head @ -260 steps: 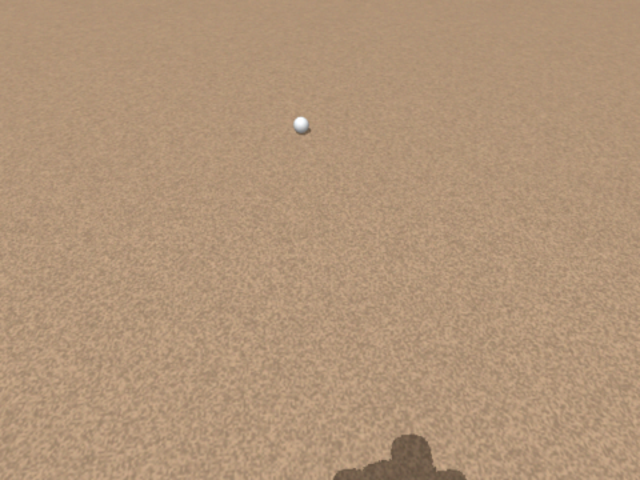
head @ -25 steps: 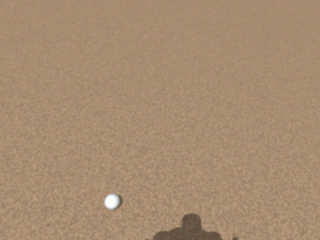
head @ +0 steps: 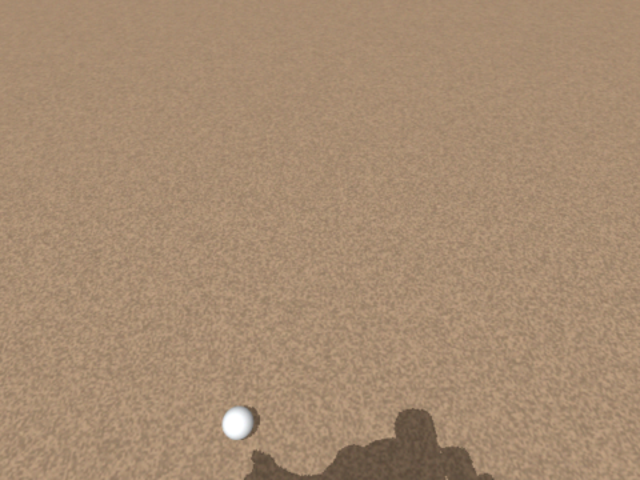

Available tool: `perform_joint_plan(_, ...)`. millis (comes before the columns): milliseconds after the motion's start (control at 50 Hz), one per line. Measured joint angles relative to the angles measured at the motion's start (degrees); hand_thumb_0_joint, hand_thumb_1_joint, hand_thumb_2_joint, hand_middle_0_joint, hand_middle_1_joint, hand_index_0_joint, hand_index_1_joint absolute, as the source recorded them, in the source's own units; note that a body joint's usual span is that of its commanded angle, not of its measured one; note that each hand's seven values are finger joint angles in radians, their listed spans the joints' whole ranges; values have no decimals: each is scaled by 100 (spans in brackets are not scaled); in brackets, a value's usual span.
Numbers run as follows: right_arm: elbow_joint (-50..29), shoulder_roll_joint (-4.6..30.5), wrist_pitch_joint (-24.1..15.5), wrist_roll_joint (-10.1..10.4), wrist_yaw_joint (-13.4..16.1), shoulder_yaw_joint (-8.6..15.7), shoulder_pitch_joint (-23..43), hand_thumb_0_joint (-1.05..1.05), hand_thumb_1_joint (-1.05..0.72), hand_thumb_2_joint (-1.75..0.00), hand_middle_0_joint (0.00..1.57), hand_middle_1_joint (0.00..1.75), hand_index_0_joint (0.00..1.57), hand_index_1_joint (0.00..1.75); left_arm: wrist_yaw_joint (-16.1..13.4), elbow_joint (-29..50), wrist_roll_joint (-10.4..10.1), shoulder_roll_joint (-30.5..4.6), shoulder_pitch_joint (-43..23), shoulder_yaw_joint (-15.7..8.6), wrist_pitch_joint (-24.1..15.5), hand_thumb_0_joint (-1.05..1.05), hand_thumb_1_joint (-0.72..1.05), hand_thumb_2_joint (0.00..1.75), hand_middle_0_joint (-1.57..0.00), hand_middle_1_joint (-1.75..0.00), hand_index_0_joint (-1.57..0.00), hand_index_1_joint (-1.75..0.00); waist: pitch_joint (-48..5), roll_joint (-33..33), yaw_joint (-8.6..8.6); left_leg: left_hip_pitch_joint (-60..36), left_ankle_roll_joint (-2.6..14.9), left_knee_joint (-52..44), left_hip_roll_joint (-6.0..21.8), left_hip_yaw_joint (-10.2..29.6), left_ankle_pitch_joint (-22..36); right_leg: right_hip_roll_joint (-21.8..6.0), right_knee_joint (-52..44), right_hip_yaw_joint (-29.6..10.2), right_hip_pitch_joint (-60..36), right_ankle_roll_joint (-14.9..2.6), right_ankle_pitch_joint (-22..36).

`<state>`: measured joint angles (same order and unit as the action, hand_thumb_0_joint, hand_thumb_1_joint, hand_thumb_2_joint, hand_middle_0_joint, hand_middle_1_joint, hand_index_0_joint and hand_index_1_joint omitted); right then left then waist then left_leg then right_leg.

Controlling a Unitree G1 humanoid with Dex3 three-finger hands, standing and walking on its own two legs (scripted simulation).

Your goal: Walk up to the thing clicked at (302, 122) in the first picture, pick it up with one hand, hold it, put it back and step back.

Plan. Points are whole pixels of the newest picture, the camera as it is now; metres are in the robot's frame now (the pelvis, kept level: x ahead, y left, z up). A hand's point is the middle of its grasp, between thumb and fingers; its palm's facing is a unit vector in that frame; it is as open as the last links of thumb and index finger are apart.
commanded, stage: walk up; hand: left
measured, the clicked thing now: (237, 422) +0.42 +0.25 -0.71
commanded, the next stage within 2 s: none
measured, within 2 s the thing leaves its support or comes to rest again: neither
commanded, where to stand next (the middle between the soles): +0.07 +0.01 m, yaw +0 degrees
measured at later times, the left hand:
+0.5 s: hand out of the picture +0.11 +0.26 -0.13, palm faces +0.02 -0.94 -0.34, open 7.4 cm
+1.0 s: hand out of the picture +0.11 +0.24 -0.13, palm faces +0.03 -0.94 -0.34, open 7.4 cm
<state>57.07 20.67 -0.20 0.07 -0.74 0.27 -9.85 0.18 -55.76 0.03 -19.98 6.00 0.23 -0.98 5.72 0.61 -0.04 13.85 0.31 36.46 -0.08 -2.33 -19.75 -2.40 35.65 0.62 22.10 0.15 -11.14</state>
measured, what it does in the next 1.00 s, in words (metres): stands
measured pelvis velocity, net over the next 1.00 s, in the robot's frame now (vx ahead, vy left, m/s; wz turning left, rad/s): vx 0.04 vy -0.01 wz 0.01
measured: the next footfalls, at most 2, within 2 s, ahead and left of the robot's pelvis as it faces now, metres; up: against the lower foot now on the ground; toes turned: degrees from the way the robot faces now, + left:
right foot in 1.96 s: +0.03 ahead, -0.13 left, +0.00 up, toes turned -3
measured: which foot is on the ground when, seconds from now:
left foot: down 0.00-1.00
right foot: down 0.00-1.00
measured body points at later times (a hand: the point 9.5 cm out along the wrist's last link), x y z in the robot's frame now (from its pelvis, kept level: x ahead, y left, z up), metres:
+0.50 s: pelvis +0.03 +0.00 +0.02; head +0.04 +0.00 +0.47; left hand +0.11 +0.31 -0.11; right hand +0.13 -0.31 -0.11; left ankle +0.00 +0.12 -0.72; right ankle +0.09 -0.12 -0.72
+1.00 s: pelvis +0.04 -0.01 +0.02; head +0.04 -0.02 +0.47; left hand +0.11 +0.29 -0.10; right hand +0.11 -0.31 -0.11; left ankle +0.00 +0.12 -0.72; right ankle +0.09 -0.12 -0.72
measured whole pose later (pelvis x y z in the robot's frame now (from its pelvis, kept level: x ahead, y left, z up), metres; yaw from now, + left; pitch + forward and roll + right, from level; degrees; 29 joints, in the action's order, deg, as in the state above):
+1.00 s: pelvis +0.04 -0.01 +0.02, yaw +1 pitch -3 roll +0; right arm 66.2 20.2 0.0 -0.3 -0.5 0.7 -6.1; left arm 0.3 -66.9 0.4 -19.0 4.2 -1.3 -0.9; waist 2.8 0.6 0.3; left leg 2.0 -0.9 17.6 0.8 -1.1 -13.1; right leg -1.2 19.2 2.3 10.7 -0.1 -6.0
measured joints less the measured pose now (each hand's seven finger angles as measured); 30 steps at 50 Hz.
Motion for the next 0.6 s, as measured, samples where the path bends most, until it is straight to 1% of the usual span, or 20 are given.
perform_joint_plan(120, 460, -41, -53, -58, -38, -75, 3, 0, -91, -90, 20, 30, 20, 30, 54, -395, -30, 7, -129, 1, -33, 1, 91, 90, -20, -30, -21, -30, -212, -148, -10, -375, 6, -659, -14, 0, 211, 2, -638, 12, -376, 44, 237)
perform_joint_plan(240, 699, -10, -86, -40, 3, -44, 163, 0, -90, -90, 20, 30, 20, 30, 38, -754, -68, -57, -221, -20, -8, 1, 91, 90, -20, -30, -20, -30, -199, -205, -9, -706, -2, -1141, -8, 23, 394, 16, -1085, 45, -706, 57, 387)
perform_joint_plan(420, 814, 42, -53, -34, 33, 30, 486, 0, -91, -90, 20, 30, 20, 30, 28, -1082, -47, -58, -245, -38, 40, 1, 91, 90, -20, -30, -20, -30, -240, -144, 45, -983, -18, -1545, -4, 59, 538, 24, -1401, 89, -960, 58, 467)
perform_joint_plan(600, 841, -21, -25, -9, 21, 32, 633, 0, -91, -90, 20, 30, 20, 30, 24, -1219, -11, 15, -195, -74, 14, 1, 91, 90, -20, -30, -20, -30, -274, -37, 91, -1142, -61, -1773, 29, 117, 619, 51, -1564, 156, -1111, 30, 490)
